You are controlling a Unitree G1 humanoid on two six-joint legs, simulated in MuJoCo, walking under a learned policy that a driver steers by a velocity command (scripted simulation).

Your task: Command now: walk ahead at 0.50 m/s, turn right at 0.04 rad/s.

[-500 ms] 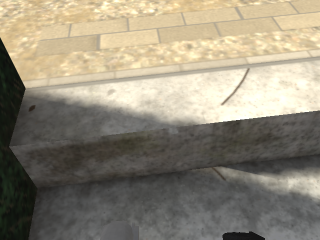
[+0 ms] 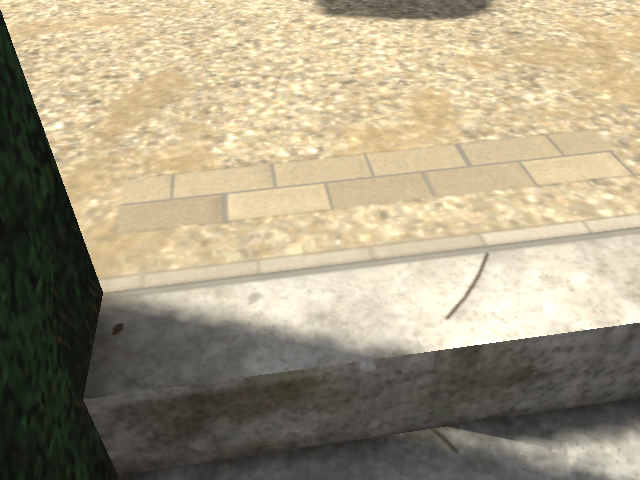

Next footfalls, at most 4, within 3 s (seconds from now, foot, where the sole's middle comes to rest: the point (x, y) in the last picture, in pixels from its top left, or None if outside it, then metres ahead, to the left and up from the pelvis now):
0.12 right None -0.01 -0.10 -0.91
0.84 left None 0.18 0.16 -0.65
1.36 right None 0.00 -0.15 -0.91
1.96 left None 0.19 0.05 -0.67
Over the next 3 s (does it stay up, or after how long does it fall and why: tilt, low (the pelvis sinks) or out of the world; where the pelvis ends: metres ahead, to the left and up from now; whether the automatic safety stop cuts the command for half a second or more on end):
stays up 0.47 -0.26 0.28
